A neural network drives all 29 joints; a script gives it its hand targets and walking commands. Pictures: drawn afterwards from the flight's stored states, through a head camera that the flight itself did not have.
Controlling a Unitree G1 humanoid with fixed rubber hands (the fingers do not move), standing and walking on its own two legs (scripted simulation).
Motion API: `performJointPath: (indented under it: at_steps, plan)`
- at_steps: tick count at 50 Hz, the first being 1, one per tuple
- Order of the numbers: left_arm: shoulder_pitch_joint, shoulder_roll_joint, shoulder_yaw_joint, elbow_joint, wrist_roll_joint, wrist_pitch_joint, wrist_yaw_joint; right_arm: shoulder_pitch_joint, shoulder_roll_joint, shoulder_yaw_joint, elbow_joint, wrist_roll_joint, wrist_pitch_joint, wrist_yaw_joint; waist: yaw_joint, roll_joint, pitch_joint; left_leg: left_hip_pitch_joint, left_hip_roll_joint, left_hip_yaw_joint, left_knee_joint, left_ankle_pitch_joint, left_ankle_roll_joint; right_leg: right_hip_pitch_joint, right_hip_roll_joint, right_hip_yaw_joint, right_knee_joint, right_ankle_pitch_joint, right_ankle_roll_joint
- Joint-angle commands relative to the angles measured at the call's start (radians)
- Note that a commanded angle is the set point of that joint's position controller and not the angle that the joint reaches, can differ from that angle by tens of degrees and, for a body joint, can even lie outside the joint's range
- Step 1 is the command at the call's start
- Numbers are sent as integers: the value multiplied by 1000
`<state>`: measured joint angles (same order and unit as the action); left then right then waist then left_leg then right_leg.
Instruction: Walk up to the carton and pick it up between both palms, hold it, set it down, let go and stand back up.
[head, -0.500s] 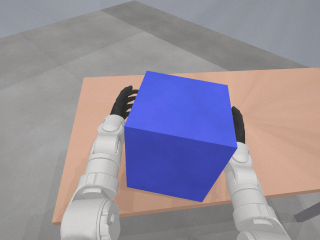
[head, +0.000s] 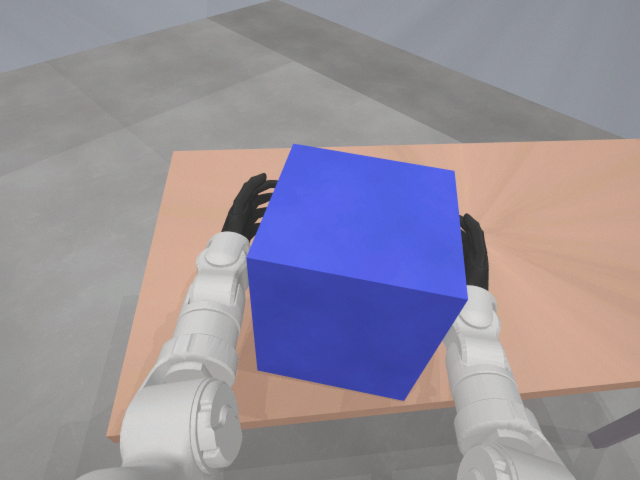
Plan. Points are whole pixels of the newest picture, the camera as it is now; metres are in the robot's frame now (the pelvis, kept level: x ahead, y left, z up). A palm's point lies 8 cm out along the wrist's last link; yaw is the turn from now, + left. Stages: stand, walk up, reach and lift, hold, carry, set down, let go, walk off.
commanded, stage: set down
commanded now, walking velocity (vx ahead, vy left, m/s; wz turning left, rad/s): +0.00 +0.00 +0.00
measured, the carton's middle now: (350, 276) +0.38 -0.06 +0.05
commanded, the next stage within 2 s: none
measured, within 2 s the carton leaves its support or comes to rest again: neither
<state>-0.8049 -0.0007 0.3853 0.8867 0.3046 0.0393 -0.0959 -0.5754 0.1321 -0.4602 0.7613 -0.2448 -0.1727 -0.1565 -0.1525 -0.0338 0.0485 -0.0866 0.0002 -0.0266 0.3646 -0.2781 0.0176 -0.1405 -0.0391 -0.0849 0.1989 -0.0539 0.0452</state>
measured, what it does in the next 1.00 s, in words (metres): stands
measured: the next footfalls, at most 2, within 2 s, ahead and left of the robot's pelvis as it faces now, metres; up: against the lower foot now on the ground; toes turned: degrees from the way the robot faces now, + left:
none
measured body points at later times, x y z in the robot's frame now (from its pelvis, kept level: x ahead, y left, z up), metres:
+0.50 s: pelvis -0.01 -0.01 +0.00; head +0.03 +0.01 +0.45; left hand +0.44 +0.08 +0.09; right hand +0.36 -0.21 +0.07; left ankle -0.05 +0.10 -0.75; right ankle +0.03 -0.15 -0.75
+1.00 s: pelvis -0.02 -0.01 +0.00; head +0.03 +0.01 +0.45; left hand +0.44 +0.08 +0.09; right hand +0.35 -0.21 +0.07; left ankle -0.05 +0.10 -0.75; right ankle +0.03 -0.15 -0.75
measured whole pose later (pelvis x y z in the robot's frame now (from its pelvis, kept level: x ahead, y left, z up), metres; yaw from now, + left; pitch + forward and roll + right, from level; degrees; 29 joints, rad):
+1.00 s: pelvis -0.02 -0.01 +0.00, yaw +0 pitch +1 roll -1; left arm -0.86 -0.02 0.52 0.91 0.43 -0.02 -0.16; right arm -0.66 0.17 -0.64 0.85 -0.40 -0.35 -0.13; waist -0.13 -0.04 0.08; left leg -0.13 0.00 -0.03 0.35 -0.24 0.01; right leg -0.19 -0.04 -0.09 0.20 -0.03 0.03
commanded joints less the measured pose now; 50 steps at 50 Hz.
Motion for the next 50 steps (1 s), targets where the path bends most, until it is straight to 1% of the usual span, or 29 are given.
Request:
performJointPath:
  at_steps: [1,2,3,4,6,9,11,14,17,25,43,50]
  plan:
    - [-463,-530,-263,1,14,-10,-109,-576,415,302,-32,-60,-85,115,-18,110,-437,-9,-9,61,-35,546,-137,277,92,-72,69,233,-9]
    - [-462,-547,-312,11,0,10,-100,-603,373,298,31,-17,-104,115,-28,184,-430,82,17,64,-2,618,-171,162,100,-85,48,198,-43]
    - [-445,-548,-308,19,2,21,-96,-613,360,292,47,-19,-118,115,-22,170,-417,117,23,62,20,702,-174,141,113,-85,31,187,-48]
    - [-430,-543,-300,30,10,26,-96,-609,353,283,62,-25,-127,113,-23,160,-406,110,22,64,28,731,-170,150,116,-80,23,194,-53]
    - [-420,-533,-284,39,19,26,-102,-598,355,268,78,-32,-132,103,-26,132,-385,60,7,73,15,666,-151,192,110,-74,19,215,-50]
    - [-433,-521,-258,33,32,17,-109,-577,380,254,75,-40,-127,90,-36,109,-367,-19,-18,86,-23,492,-125,251,89,-71,31,239,-32]
    - [-438,-516,-243,32,39,11,-112,-564,395,247,66,-47,-121,88,-40,99,-363,-53,-27,90,-46,404,-112,267,79,-72,40,239,-19]
    - [-437,-510,-224,35,49,4,-116,-546,405,233,59,-63,-115,88,-42,91,-358,-74,-29,90,-68,332,-102,263,73,-78,45,220,-9]
    - [-435,-505,-209,43,58,-4,-117,-528,406,215,67,-85,-116,89,-39,89,-350,-68,-24,86,-74,314,-102,233,74,-85,42,192,-7]
    - [-424,-495,-175,72,85,-19,-117,-501,397,160,117,-135,-133,93,-32,97,-313,-52,-11,83,-73,323,-110,171,78,-93,26,135,-11]
    - [-400,-474,-105,100,142,-33,-119,-456,387,69,177,-200,-157,92,-26,99,-242,-93,-9,83,-99,210,-99,119,69,-102,19,59,-1]
    - [-410,-435,-65,101,164,-51,-124,-430,367,26,174,-236,-145,111,-29,95,-217,-79,-11,85,-117,149,-96,141,64,-99,25,33,6]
